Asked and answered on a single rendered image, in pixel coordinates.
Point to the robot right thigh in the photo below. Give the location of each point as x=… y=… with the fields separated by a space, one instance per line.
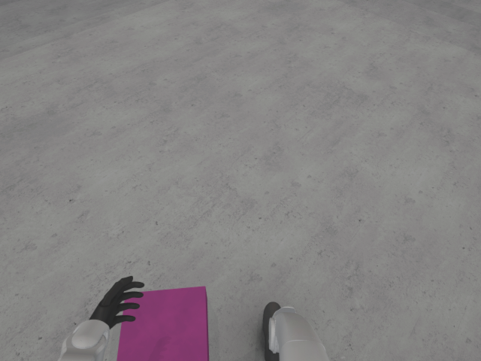
x=294 y=338

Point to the robot left hand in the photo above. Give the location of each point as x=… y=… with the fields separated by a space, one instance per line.
x=111 y=305

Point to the left robot forearm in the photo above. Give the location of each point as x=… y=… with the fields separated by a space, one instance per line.
x=87 y=343

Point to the right robot foot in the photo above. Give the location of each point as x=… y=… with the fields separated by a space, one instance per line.
x=269 y=311

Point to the carton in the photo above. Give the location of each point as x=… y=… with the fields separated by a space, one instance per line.
x=170 y=325

